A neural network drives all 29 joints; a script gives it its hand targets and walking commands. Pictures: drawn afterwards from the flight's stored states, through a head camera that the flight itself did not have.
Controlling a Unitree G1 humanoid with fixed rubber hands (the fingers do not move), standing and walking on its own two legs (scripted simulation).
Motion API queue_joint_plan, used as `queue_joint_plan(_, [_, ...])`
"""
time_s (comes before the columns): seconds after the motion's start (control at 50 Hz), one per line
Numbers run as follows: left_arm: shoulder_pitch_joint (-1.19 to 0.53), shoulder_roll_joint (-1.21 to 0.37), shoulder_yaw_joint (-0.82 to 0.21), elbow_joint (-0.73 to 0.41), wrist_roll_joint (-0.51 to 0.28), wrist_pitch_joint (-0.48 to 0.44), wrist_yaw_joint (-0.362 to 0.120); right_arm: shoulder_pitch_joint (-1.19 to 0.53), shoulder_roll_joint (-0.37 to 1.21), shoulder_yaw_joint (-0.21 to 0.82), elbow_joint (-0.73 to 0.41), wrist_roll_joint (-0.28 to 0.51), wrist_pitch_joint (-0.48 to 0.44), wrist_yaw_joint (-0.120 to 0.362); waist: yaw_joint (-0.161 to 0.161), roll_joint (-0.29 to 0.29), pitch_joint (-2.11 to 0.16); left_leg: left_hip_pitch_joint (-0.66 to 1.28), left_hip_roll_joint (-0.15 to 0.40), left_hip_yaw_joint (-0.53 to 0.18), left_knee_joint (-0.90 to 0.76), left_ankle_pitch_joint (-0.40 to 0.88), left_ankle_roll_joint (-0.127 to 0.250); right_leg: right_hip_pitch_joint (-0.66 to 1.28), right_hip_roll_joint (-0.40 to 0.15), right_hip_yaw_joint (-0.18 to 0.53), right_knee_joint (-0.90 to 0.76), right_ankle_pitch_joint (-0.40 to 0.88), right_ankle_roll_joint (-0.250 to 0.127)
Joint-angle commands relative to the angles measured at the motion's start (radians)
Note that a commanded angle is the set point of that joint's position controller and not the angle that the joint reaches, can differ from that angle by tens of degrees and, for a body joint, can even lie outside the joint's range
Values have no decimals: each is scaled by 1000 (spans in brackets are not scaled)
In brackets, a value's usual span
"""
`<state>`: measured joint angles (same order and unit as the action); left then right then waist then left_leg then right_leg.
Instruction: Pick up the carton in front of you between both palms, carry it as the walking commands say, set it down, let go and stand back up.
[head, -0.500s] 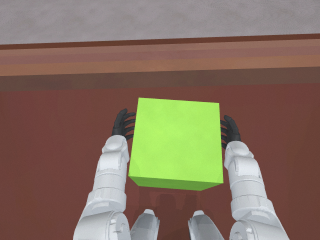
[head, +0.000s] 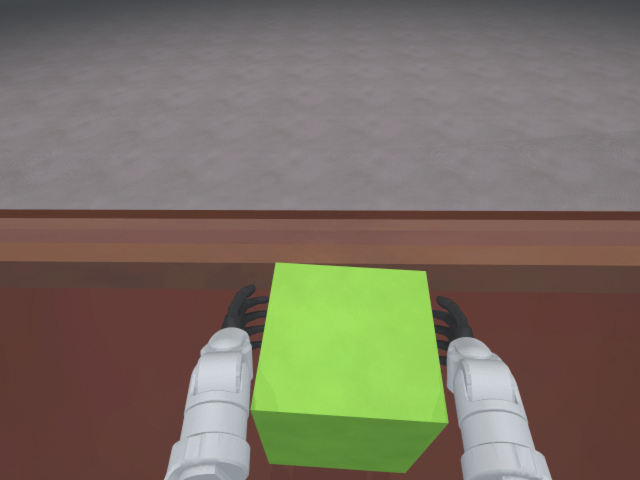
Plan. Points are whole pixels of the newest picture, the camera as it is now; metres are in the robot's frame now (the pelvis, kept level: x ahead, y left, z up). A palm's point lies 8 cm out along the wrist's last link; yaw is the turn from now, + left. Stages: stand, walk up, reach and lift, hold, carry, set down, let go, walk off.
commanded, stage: reach and lift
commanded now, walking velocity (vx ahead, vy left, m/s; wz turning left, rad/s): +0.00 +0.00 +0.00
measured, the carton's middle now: (343, 372) +0.29 +0.01 -0.05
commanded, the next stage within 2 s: hold in 0.88 s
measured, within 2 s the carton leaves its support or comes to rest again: neither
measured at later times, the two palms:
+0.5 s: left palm (237, 329) +0.30 +0.15 +0.04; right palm (465, 348) +0.28 -0.15 +0.03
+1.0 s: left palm (236, 325) +0.30 +0.15 +0.05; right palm (468, 339) +0.29 -0.15 +0.05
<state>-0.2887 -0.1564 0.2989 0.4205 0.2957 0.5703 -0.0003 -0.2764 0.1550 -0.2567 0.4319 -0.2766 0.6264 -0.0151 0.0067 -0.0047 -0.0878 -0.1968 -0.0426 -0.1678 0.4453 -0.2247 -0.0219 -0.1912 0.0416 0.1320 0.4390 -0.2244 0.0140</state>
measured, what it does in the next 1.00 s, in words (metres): stands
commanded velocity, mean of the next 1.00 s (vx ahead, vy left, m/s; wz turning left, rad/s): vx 0.00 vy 0.00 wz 0.00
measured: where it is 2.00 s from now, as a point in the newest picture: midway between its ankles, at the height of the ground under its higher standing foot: outside the picture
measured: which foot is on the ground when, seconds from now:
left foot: down 0.00-1.00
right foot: down 0.00-1.00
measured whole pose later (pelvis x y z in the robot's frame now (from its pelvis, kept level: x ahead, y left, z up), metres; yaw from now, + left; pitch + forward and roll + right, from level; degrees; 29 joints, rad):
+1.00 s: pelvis +0.00 +0.00 +0.01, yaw +0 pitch -5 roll +0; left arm -0.26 -0.15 0.22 0.23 0.27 0.69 0.00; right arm -0.24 0.15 -0.19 0.23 -0.27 0.75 -0.01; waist 0.00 -0.01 0.00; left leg -0.07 -0.03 -0.15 0.36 -0.19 -0.02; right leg -0.06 0.04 0.13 0.34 -0.19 0.01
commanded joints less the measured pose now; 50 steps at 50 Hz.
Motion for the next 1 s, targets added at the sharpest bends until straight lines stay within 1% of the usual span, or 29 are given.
queue_joint_plan(0.0, [-457,-952,-530,47,-228,19,-274,-591,963,525,-90,222,-34,244,4,5,-108,46,-59,112,-94,47,9,79,56,-81,-86,58,7])
queue_joint_plan(0.04, [-560,-945,-561,-100,-253,22,-278,-612,951,537,-152,248,-37,261,-31,25,-204,63,-58,105,-65,114,0,127,41,-69,-70,132,-11])
queue_joint_plan(0.06, [-494,-970,-593,25,-260,52,-271,-501,928,470,-37,220,-23,255,-53,19,-181,101,-51,70,-74,159,-8,119,61,-76,-91,123,-17])
queue_joint_plan(0.08, [-481,-965,-561,15,-224,52,-266,-574,928,504,-80,225,-23,257,-16,66,-151,86,-36,96,-97,98,-4,88,56,-81,-74,90,-15])
queue_joint_plan(0.14, [-510,-1002,-521,85,-209,39,-268,-646,933,494,-76,215,-24,262,-13,-5,-113,25,-50,100,-94,16,-5,102,60,-91,-88,18,-15])
queue_joint_plan(0.22, [-546,-991,-510,49,-181,29,-264,-689,935,488,-60,199,-34,279,1,38,-141,54,-53,108,-87,27,8,59,55,-87,-77,18,-5])
queue_joint_plan(0.24, [-560,-973,-531,63,-201,26,-263,-658,953,459,-14,209,-40,286,-38,22,-129,80,-40,90,-97,42,4,34,66,-98,-67,27,-10])
queue_joint_plan(0.3, [-489,-971,-493,43,-168,30,-261,-689,928,506,-75,227,-38,284,45,37,-190,73,-61,113,-77,63,-7,133,59,-102,-68,38,10])
queue_joint_plan(0.36, [-509,-985,-549,25,-220,36,-264,-640,932,513,-92,222,-21,271,-40,-23,-191,125,-46,106,-81,132,2,91,60,-93,-75,133,4])
queue_joint_plan(0.38, [-474,-984,-528,7,-198,42,-263,-585,906,499,-84,216,-21,275,-2,65,-184,83,-65,111,-98,178,-13,131,54,-75,-92,186,-1])
queue_joint_plan(0.4, [-542,-952,-575,-58,-232,32,-266,-598,968,537,-114,239,-23,271,-46,10,-237,142,-68,112,-77,210,-10,136,66,-86,-86,224,13])
queue_joint_plan(0.42, [-455,-990,-566,-46,-219,42,-261,-619,958,571,-166,247,-21,269,-1,29,-239,113,-67,97,-88,165,-6,195,65,-77,-68,199,12])
queue_joint_plan(0.46, [-421,-994,-590,-41,-236,71,-250,-556,915,551,-192,231,4,270,-55,7,-193,144,-51,93,-112,255,-12,151,79,-77,-97,250,-1])
queue_joint_plan(0.52, [-422,-977,-538,-4,-219,77,-254,-573,916,569,-198,241,9,262,3,24,-127,104,-62,113,-123,168,-10,159,66,-91,-103,165,2])
queue_joint_plan(0.54, [-422,-924,-531,5,-208,83,-253,-510,895,480,-106,207,21,267,-25,27,-94,119,-71,115,-131,158,-9,135,58,-77,-129,161,-2])
queue_joint_plan(0.58, [-419,-925,-516,-5,-198,72,-260,-539,922,537,-143,224,9,268,10,5,-109,85,-75,116,-110,109,0,147,56,-93,-115,112,1])
queue_joint_plan(0.6, [-415,-937,-558,-55,-205,65,-264,-564,955,572,-221,232,1,259,-13,-58,-197,140,-77,117,-111,201,1,169,68,-85,-122,213,18])
queue_joint_plan(0.62, [-400,-956,-543,-46,-214,65,-261,-584,934,594,-211,249,7,255,38,-34,-180,109,-71,105,-100,245,-7,217,54,-83,-110,255,9])
queue_joint_plan(0.66, [-444,-927,-582,-84,-262,64,-265,-532,949,587,-225,247,6,257,-27,-26,-198,156,-62,88,-107,228,17,157,84,-90,-106,201,13])
queue_joint_plan(0.68, [-395,-973,-628,-71,-261,73,-258,-496,958,611,-250,282,5,254,-38,56,-235,158,-74,96,-115,220,-5,211,59,-71,-113,254,1])
queue_joint_plan(0.7, [-374,-955,-592,-109,-239,76,-255,-503,913,581,-232,245,16,250,14,-13,-176,131,-71,105,-120,288,-6,195,73,-86,-100,307,9])
queue_joint_plan(0.78, [-455,-902,-539,-68,-210,94,-265,-509,922,524,-168,225,36,250,-13,28,-125,134,-77,138,-119,161,-14,155,52,-78,-145,173,7])
queue_joint_plan(0.82, [-435,-973,-620,-182,-260,82,-260,-520,936,598,-291,249,29,242,-33,9,-178,129,-75,104,-107,228,-5,213,56,-63,-129,254,-2])
queue_joint_plan(0.84, [-423,-885,-614,-95,-255,101,-263,-499,953,572,-207,257,37,247,-4,-8,-157,127,-64,108,-129,209,7,213,75,-89,-120,223,8])
queue_joint_plan(0.86, [-391,-941,-627,-137,-255,97,-256,-482,922,601,-246,271,31,252,-23,59,-179,174,-79,110,-121,207,-10,203,45,-66,-134,238,8])
queue_joint_plan(0.88, [-481,-922,-624,-130,-257,93,-258,-537,944,578,-224,253,37,245,-29,-7,-204,169,-61,99,-113,249,-3,201,62,-85,-119,260,17])
queue_joint_plan(0.9, [-406,-957,-611,-144,-239,101,-247,-552,941,639,-274,271,41,256,38,15,-166,124,-69,107,-129,248,1,232,64,-73,-102,285,20])
queue_joint_plan(0.96, [-368,-970,-705,-225,-331,132,-242,-460,915,682,-353,302,67,253,-41,5,-214,205,-64,92,-132,322,-13,231,78,-67,-145,298,13])
queue_joint_plan(0.98, [-352,-949,-685,-247,-300,145,-240,-487,926,677,-335,318,77,250,13,20,-209,215,-70,78,-127,346,-10,254,73,-70,-138,326,10])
